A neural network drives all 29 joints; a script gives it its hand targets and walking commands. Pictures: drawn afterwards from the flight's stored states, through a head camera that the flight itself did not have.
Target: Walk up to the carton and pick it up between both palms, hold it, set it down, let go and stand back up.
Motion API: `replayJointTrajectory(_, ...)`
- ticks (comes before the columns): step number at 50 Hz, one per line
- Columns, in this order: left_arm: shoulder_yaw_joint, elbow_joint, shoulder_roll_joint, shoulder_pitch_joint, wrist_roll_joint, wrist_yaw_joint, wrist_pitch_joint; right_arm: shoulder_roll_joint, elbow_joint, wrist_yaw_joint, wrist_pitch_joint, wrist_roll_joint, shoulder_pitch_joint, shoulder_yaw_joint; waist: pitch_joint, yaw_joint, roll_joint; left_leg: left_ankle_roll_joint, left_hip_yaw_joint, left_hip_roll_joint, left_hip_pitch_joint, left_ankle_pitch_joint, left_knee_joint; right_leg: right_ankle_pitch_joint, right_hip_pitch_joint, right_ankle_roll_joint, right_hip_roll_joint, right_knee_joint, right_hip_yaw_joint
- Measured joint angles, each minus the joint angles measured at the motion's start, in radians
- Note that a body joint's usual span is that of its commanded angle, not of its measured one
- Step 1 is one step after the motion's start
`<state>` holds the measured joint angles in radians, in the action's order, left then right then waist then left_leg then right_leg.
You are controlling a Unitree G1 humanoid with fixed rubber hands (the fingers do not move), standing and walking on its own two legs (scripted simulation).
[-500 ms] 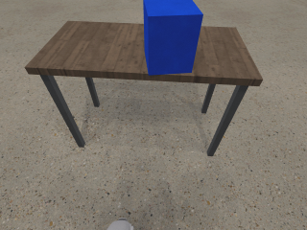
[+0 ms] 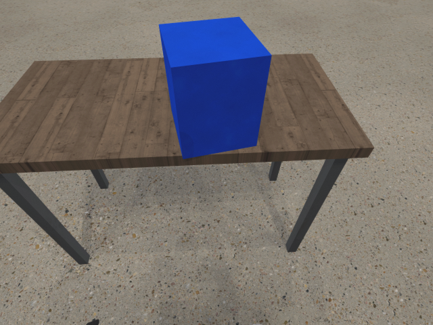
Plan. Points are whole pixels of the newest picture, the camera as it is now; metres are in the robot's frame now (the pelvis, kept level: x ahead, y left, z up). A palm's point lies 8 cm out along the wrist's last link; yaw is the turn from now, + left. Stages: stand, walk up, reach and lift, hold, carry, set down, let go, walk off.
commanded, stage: walk up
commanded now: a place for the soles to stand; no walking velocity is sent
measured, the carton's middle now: (210, 88) +0.64 -0.01 +0.11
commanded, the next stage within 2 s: none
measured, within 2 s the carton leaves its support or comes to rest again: neither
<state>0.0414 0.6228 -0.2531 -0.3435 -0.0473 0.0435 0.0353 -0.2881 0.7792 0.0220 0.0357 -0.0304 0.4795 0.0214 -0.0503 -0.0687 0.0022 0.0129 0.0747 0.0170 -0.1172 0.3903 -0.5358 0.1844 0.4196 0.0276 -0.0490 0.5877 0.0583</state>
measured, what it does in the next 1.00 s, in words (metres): walks ahead: right foot, then left foot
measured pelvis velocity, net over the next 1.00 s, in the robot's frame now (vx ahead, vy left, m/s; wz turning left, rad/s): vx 0.20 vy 0.02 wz -0.03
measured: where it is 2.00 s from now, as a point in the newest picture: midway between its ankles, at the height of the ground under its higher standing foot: outside the picture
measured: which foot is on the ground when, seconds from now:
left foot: down 0.00-0.02, up 0.04-0.36, down 0.38-1.00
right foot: up 0.00-0.00, down 0.02-0.38, up 0.40-0.60, down 0.62-1.00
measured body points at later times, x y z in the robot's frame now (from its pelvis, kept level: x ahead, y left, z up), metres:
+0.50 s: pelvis +0.17 +0.03 +0.00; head +0.19 +0.05 +0.44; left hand +0.18 +0.29 -0.14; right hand +0.29 -0.22 -0.10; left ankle +0.23 +0.14 -0.73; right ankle +0.13 -0.11 -0.69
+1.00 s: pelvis +0.20 +0.02 +0.01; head +0.21 +0.01 +0.46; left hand +0.32 +0.27 -0.11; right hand +0.28 -0.25 -0.11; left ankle +0.23 +0.14 -0.73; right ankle +0.19 -0.11 -0.73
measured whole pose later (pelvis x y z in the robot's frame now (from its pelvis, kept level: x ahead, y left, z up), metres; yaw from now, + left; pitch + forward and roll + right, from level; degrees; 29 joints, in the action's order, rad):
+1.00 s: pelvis +0.20 +0.02 +0.01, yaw -2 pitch -1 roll +0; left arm -0.02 0.71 -0.27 -0.27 0.01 0.01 -0.01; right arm -0.29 0.74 0.01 -0.01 0.01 0.30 -0.02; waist -0.03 -0.01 0.00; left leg -0.01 0.07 0.05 -0.25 0.23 -0.50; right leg 0.29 0.22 -0.01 -0.02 0.52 0.02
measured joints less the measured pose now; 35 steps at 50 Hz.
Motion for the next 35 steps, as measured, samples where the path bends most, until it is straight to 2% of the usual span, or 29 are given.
replayJointTrajectory(1, 0.0, -0.018, -0.005, 0.0, -0.004, -0.006, 0.013, -0.001, 0.0, 0.0, -0.003, -0.002, 0.019, -0.002, 0.003, 0.003, -0.001, 0.003, -0.004, 0.004, -0.019, 0.04, -0.067, 0.0, -0.024, 0.016, 0.008, -0.023, -0.004)
replayJointTrajectory(3, -0.007, -0.027, -0.002, 0.014, -0.009, -0.023, 0.023, -0.003, 0.007, 0.0, -0.024, -0.007, 0.023, -0.006, -0.006, 0.022, 0.013, 0.005, -0.035, 0.007, -0.113, 0.099, -0.333, 0.02, -0.011, 0.019, 0.021, 0.051, 0.001)
replayJointTrajectory(5, -0.017, -0.018, 0.007, 0.013, 0.001, -0.038, 0.017, -0.006, 0.001, 0.004, -0.048, -0.011, 0.013, -0.008, -0.01, 0.036, 0.024, 0.0, -0.055, -0.003, -0.215, 0.085, -0.55, 0.054, -0.041, 0.024, 0.022, 0.056, 0.006)
replayJointTrajectory(7, -0.025, 0.001, 0.014, -0.003, 0.005, -0.043, 0.009, -0.005, -0.016, 0.01, -0.052, -0.011, -0.002, -0.004, -0.01, 0.049, 0.031, -0.01, -0.054, 0.008, -0.291, 0.039, -0.601, 0.053, -0.093, 0.019, 0.022, 0.004, 0.009)
replayJointTrajectory(11, -0.031, 0.051, 0.008, -0.053, 0.012, -0.044, 0.011, 0.004, -0.058, 0.027, -0.039, -0.011, -0.041, 0.005, -0.003, 0.078, 0.028, -0.035, -0.046, 0.047, -0.369, -0.036, -0.45, 0.046, -0.18, 0.021, 0.022, -0.092, 0.006)
replayJointTrajectory(13, -0.029, 0.077, -0.001, -0.075, 0.017, -0.042, 0.01, 0.012, -0.075, 0.031, -0.034, -0.011, -0.068, 0.007, -0.005, 0.093, 0.019, -0.038, -0.043, 0.06, -0.374, -0.079, -0.33, 0.058, -0.209, 0.019, 0.021, -0.11, 0.003)
replayJointTrajectory(16, -0.024, 0.106, -0.016, -0.099, 0.023, -0.038, -0.003, 0.025, -0.098, 0.023, -0.027, -0.011, -0.112, 0.008, -0.016, 0.116, 0.002, -0.03, -0.035, 0.053, -0.348, -0.167, -0.183, 0.099, -0.23, -0.002, 0.013, -0.084, -0.007)
replayJointTrajectory(19, -0.029, 0.115, -0.024, -0.133, 0.027, -0.033, -0.023, 0.018, -0.139, 0.007, -0.007, -0.014, -0.136, 0.006, -0.015, 0.126, 0.007, 0.0, -0.031, 0.035, -0.259, -0.248, -0.042, 0.187, -0.216, -0.035, 0.014, 0.027, -0.021)
replayJointTrajectory(22, -0.033, 0.122, -0.035, -0.121, 0.025, -0.044, -0.063, 0.04, -0.147, -0.016, -0.014, 0.001, -0.18, -0.011, -0.025, 0.109, -0.029, 0.011, -0.017, 0.014, -0.262, -0.157, -0.11, 0.35, -0.144, -0.041, 0.01, 0.253, -0.062)
replayJointTrajectory(24, -0.036, 0.119, -0.032, -0.102, 0.024, -0.051, -0.083, 0.051, -0.149, -0.027, -0.027, 0.009, -0.2, -0.025, -0.027, 0.099, -0.036, 0.011, -0.013, 0.014, -0.243, -0.154, -0.095, 0.38, -0.098, -0.048, 0.019, 0.347, -0.068)
replayJointTrajectory(28, -0.039, 0.092, -0.016, -0.063, 0.029, -0.051, -0.073, 0.05, -0.147, -0.034, -0.044, 0.01, -0.212, -0.04, -0.023, 0.079, -0.022, 0.009, -0.017, 0.019, -0.214, -0.161, -0.056, 0.319, -0.091, -0.065, 0.015, 0.227, -0.045)
replayJointTrajectory(31, -0.04, 0.067, -0.015, -0.036, 0.026, -0.047, -0.059, 0.038, -0.133, -0.03, -0.053, 0.026, -0.213, -0.05, -0.015, 0.078, -0.019, -0.003, -0.016, 0.019, -0.22, -0.136, -0.085, 0.129, -0.139, -0.046, 0.012, 0.032, -0.036)
replayJointTrajectory(32, -0.04, 0.067, -0.013, -0.022, 0.023, -0.046, -0.055, 0.032, -0.123, -0.027, -0.056, 0.035, -0.215, -0.051, -0.012, 0.081, -0.013, -0.008, -0.016, 0.023, -0.223, -0.125, -0.099, 0.098, -0.144, -0.039, 0.015, 0.015, -0.036)
replayJointTrajectory(35, -0.05, 0.08, -0.008, 0.009, 0.053, -0.038, -0.052, 0.025, -0.092, -0.022, -0.066, 0.041, -0.214, -0.05, 0.005, 0.075, -0.001, -0.02, -0.014, 0.023, -0.188, -0.137, -0.056, 0.118, -0.162, -0.041, 0.016, 0.008, -0.037)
